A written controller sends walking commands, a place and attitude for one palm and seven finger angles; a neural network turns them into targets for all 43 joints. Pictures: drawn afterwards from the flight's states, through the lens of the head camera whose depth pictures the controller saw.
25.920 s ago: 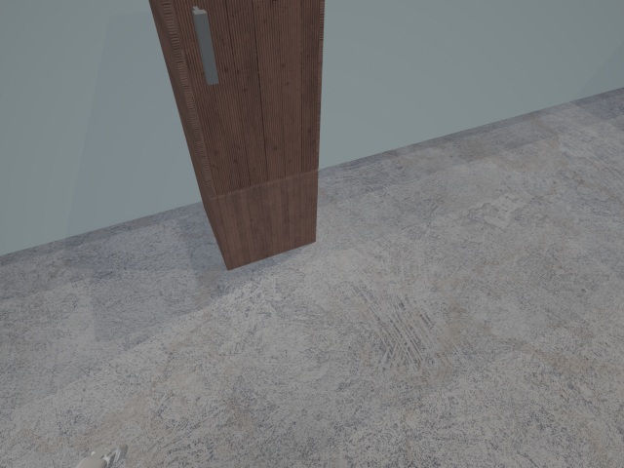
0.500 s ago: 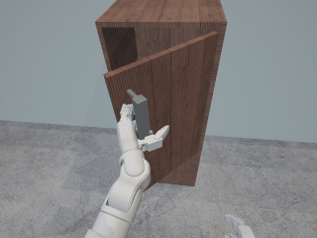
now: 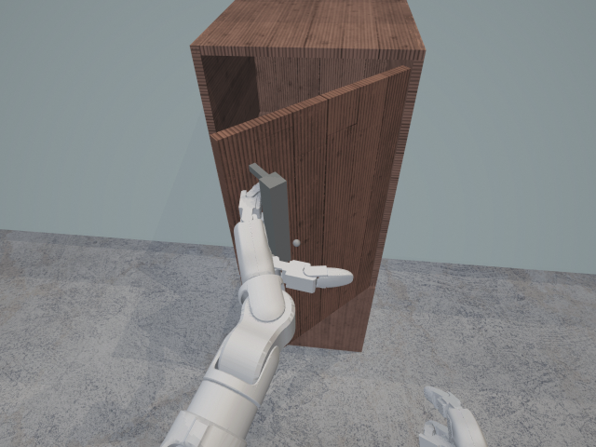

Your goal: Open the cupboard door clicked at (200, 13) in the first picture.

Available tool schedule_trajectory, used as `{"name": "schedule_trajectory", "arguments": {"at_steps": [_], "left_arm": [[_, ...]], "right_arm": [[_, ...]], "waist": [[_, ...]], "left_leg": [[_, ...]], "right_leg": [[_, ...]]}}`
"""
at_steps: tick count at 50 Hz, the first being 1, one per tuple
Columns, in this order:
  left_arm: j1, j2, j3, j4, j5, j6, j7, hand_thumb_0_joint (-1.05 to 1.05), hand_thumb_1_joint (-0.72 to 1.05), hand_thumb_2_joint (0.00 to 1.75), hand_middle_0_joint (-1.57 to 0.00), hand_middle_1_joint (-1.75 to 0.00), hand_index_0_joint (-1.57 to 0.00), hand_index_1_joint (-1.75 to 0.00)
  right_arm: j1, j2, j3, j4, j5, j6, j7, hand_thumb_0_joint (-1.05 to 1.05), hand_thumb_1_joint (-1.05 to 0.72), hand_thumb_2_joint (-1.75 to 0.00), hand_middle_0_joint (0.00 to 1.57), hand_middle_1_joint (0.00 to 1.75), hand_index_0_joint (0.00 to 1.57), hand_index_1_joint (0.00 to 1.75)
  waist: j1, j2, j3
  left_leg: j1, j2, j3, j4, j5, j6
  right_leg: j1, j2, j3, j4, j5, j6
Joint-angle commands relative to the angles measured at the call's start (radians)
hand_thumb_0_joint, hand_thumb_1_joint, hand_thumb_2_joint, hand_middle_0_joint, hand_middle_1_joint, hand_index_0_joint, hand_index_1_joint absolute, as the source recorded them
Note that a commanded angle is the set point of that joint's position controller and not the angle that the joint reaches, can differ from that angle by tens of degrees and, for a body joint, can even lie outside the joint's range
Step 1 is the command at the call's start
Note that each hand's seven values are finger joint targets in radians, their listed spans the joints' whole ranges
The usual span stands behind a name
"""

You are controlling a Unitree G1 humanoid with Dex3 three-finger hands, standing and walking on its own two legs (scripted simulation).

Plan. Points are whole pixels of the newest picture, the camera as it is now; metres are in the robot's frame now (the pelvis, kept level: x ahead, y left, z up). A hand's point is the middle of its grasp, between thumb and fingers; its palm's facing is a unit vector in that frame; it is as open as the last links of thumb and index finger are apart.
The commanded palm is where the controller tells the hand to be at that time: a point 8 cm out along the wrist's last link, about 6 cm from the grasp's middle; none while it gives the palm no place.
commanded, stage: slide the hand sideways off the handle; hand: left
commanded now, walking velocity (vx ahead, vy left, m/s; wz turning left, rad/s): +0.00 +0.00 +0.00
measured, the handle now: (268, 215) +0.40 +0.07 +0.13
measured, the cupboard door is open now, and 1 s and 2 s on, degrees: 44 46 46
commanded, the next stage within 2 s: draw the hand back to the body in 1.26 s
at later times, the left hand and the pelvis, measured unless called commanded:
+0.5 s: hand (285, 267) +0.30 +0.04 +0.13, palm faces -0.14 -0.99 +0.01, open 16.5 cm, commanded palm +0.28 +0.09 +0.12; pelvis -0.01 +0.02 +0.00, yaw -2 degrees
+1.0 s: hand (245, 295) +0.26 +0.08 +0.12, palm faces -0.08 -1.00 -0.04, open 16.3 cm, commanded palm +0.24 +0.14 +0.12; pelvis +0.01 +0.00 +0.00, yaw -1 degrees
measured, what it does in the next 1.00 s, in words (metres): stands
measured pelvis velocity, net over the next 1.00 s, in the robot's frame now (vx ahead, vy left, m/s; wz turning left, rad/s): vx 0.01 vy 0.00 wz -0.02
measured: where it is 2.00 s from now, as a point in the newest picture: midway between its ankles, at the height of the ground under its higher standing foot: outside the picture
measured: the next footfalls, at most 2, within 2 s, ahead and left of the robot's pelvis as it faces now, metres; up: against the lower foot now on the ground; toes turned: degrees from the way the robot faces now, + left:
none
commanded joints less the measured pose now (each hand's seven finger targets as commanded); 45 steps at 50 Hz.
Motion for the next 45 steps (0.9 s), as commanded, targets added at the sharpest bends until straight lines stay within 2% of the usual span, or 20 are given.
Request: {"name": "schedule_trajectory", "arguments": {"at_steps": [1,3,4,5,7,9,10,13,15,17,20,24,28,30,34,35,36,39,42,45], "left_arm": [[-0.373,-0.056,0.049,-0.194,0.008,-0.047,0.018,0.0,-0.5,0.3,-0.15,-0.3,-0.15,-0.3],[-0.379,-0.073,0.037,-0.196,0.014,-0.041,0.024,0.0,-0.5,0.3,-0.15,-0.3,-0.15,-0.3],[-0.308,-0.015,-0.171,-0.168,0.09,-0.087,-0.202,0.0,-0.5,0.3,-0.15,-0.3,-0.15,-0.3],[-0.373,0.067,-0.092,-0.24,0.046,-0.141,-0.318,0.0,-0.5,0.3,-0.15,-0.3,-0.15,-0.3],[-0.408,0.102,-0.101,-0.283,0.017,-0.201,-0.448,0.0,-0.5,0.3,-0.15,-0.3,-0.15,-0.3],[-0.38,0.078,-0.128,-0.25,-0.052,-0.217,-0.572,0.0,-0.5,0.3,-0.15,-0.3,-0.15,-0.3],[-0.372,0.065,-0.109,-0.215,-0.098,-0.21,-0.599,0.0,-0.5,0.3,-0.15,-0.3,-0.15,-0.3],[-0.361,0.049,-0.033,-0.187,-0.202,-0.171,-0.592,0.0,-0.5,0.3,-0.15,-0.3,-0.15,-0.3],[-0.334,0.047,0.0,-0.171,-0.217,-0.153,-0.555,0.0,-0.5,0.3,-0.15,-0.3,-0.15,-0.3],[-0.295,0.062,0.016,-0.209,-0.188,-0.155,-0.516,0.0,-0.5,0.3,-0.15,-0.3,-0.15,-0.3],[-0.219,0.083,0.003,-0.284,-0.125,-0.174,-0.483,0.0,-0.5,0.3,-0.15,-0.3,-0.15,-0.3],[-0.204,0.135,0.008,-0.315,-0.072,-0.175,-0.467,0.0,-0.5,0.3,-0.15,-0.3,-0.15,-0.3],[-0.189,0.158,0.036,-0.346,-0.082,-0.149,-0.472,0.0,-0.5,0.3,-0.15,-0.3,-0.15,-0.3],[-0.108,0.179,0.07,-0.365,-0.106,-0.135,-0.484,0.0,-0.5,0.3,-0.15,-0.3,-0.15,-0.3],[0.0,0.208,0.105,-0.462,-0.137,-0.125,-0.508,0.0,-0.5,0.3,-0.15,-0.3,-0.15,-0.3],[0.03,0.205,0.102,-0.487,-0.141,-0.128,-0.513,0.0,-0.5,0.3,-0.15,-0.3,-0.15,-0.3],[0.04,0.205,0.093,-0.53,-0.137,-0.132,-0.519,0.0,-0.5,0.3,-0.15,-0.3,-0.15,-0.3],[0.089,0.183,0.04,-0.602,-0.121,-0.143,-0.535,0.0,-0.5,0.3,-0.15,-0.3,-0.15,-0.3],[0.163,0.237,0.082,-0.646,-0.119,-0.137,-0.545,0.0,-0.5,0.3,-0.15,-0.3,-0.15,-0.3],[0.183,0.285,0.129,-0.649,-0.127,-0.119,-0.563,0.0,-0.5,0.3,-0.15,-0.3,-0.15,-0.3]], "right_arm": [[-0.151,-0.069,-0.015,-0.15,0.002,-0.033,-0.007,0.0,-0.9,-0.9,0.2,0.3,0.2,0.3],[-0.155,-0.067,-0.014,-0.149,0.0,-0.028,-0.004,0.0,-0.9,-0.9,0.2,0.3,0.2,0.3],[-0.078,-0.104,-0.008,-0.14,-0.002,-0.008,0.005,0.0,-0.9,-0.9,0.2,0.3,0.2,0.3],[-0.075,-0.106,-0.015,-0.177,0.014,0.0,-0.008,0.0,-0.9,-0.9,0.2,0.3,0.2,0.3],[-0.08,-0.099,-0.009,-0.202,0.023,-0.002,-0.03,0.0,-0.9,-0.9,0.2,0.3,0.2,0.3],[-0.07,-0.096,0.004,-0.22,0.043,-0.018,-0.037,0.0,-0.9,-0.9,0.2,0.3,0.2,0.3],[-0.08,-0.092,0.014,-0.227,0.052,-0.028,-0.043,0.0,-0.9,-0.9,0.2,0.3,0.2,0.3],[-0.117,-0.1,0.022,-0.238,0.068,-0.063,-0.05,0.0,-0.9,-0.9,0.2,0.3,0.2,0.3],[-0.119,-0.103,0.024,-0.233,0.068,-0.078,-0.042,0.0,-0.9,-0.9,0.2,0.3,0.2,0.3],[-0.107,-0.108,0.016,-0.238,0.062,-0.086,-0.028,0.0,-0.9,-0.9,0.2,0.3,0.2,0.3],[-0.095,-0.107,0.007,-0.257,0.055,-0.087,-0.003,0.0,-0.9,-0.9,0.2,0.3,0.2,0.3],[-0.093,-0.111,0.006,-0.267,0.053,-0.071,0.005,0.0,-0.9,-0.9,0.2,0.3,0.2,0.3],[-0.111,-0.104,0.016,-0.278,0.053,-0.057,-0.008,0.0,-0.9,-0.9,0.2,0.3,0.2,0.3],[-0.121,-0.104,0.02,-0.289,0.054,-0.053,-0.013,0.0,-0.9,-0.9,0.2,0.3,0.2,0.3],[-0.131,-0.104,0.023,-0.303,0.055,-0.052,-0.017,0.0,-0.9,-0.9,0.2,0.3,0.2,0.3],[-0.134,-0.102,0.023,-0.308,0.056,-0.053,-0.017,0.0,-0.9,-0.9,0.2,0.3,0.2,0.3],[-0.132,-0.103,0.022,-0.312,0.056,-0.056,-0.015,0.0,-0.9,-0.9,0.2,0.3,0.2,0.3],[-0.12,-0.105,0.02,-0.319,0.055,-0.069,-0.007,0.0,-0.9,-0.9,0.2,0.3,0.2,0.3],[-0.115,-0.109,0.019,-0.323,0.052,-0.075,-0.009,0.0,-0.9,-0.9,0.2,0.3,0.2,0.3],[-0.118,-0.112,0.025,-0.323,0.05,-0.074,-0.021,0.0,-0.9,-0.9,0.2,0.3,0.2,0.3]], "waist": [[0.015,-0.166,-0.179],[0.014,-0.137,-0.181],[-0.065,-0.229,-0.103],[-0.035,-0.165,-0.21],[-0.027,-0.064,-0.299],[-0.049,-0.043,-0.261],[-0.048,-0.056,-0.221],[-0.026,-0.118,-0.151],[-0.013,-0.122,-0.121],[-0.001,-0.146,-0.156],[0.012,-0.116,-0.188],[0.005,-0.109,-0.147],[0.012,-0.078,-0.145],[0.03,-0.086,-0.162],[0.038,-0.109,-0.176],[0.034,-0.128,-0.159],[0.032,-0.094,-0.161],[0.01,-0.073,-0.13],[0.014,-0.052,-0.132],[0.009,-0.089,-0.108]], "left_leg": [[0.136,-0.022,0.003,-0.035,0.135,0.023],[0.142,-0.019,0.005,-0.034,0.147,0.02],[0.157,-0.024,-0.012,-0.066,0.195,0.039],[0.167,-0.026,-0.003,-0.064,0.229,0.042],[0.222,-0.03,0.005,-0.05,0.266,0.046],[0.249,-0.022,-0.006,-0.048,0.223,0.045],[0.232,-0.021,-0.015,-0.055,0.178,0.042],[0.184,-0.012,-0.037,-0.087,0.049,0.031],[0.158,-0.01,-0.042,-0.105,0.001,0.025],[0.159,-0.006,-0.038,-0.104,0.027,0.025],[0.164,0.002,-0.028,-0.094,0.07,0.024],[0.138,0.002,-0.02,-0.092,0.03,0.027],[0.142,-0.004,-0.008,-0.097,0.02,0.03],[0.145,-0.004,0.0,-0.098,0.048,0.03],[0.161,-0.004,0.013,-0.092,0.116,0.031],[0.161,-0.002,0.013,-0.091,0.122,0.033],[0.165,-0.003,0.016,-0.091,0.124,0.031],[0.174,0.001,0.005,-0.079,0.14,0.034],[0.171,-0.005,0.007,-0.073,0.136,0.035],[0.155,-0.012,0.009,-0.07,0.116,0.04]], "right_leg": [[-0.068,-0.062,0.069,-0.159,0.134,0.033],[-0.07,-0.059,0.063,-0.148,0.143,0.027],[-0.098,-0.045,0.076,-0.097,0.262,0.026],[-0.055,-0.046,0.075,-0.064,0.334,0.021],[-0.022,-0.05,0.077,-0.042,0.401,0.014],[-0.067,-0.042,0.056,-0.057,0.34,0.014],[-0.087,-0.034,0.044,-0.07,0.285,0.016],[-0.12,-0.018,0.022,-0.103,0.116,0.024],[-0.136,-0.017,0.013,-0.099,0.062,0.026],[-0.12,-0.016,0.013,-0.087,0.076,0.025],[-0.111,-0.018,0.018,-0.065,0.104,0.022],[-0.119,-0.019,0.031,-0.074,0.068,0.02],[-0.103,-0.019,0.042,-0.094,0.057,0.018],[-0.07,-0.019,0.042,-0.102,0.081,0.019],[-0.029,-0.019,0.048,-0.111,0.166,0.024],[-0.037,-0.019,0.048,-0.112,0.178,0.027],[-0.039,-0.019,0.05,-0.107,0.183,0.027],[-0.067,-0.017,0.045,-0.098,0.2,0.028],[-0.066,-0.02,0.052,-0.098,0.211,0.029],[-0.068,-0.026,0.061,-0.114,0.201,0.037]]}}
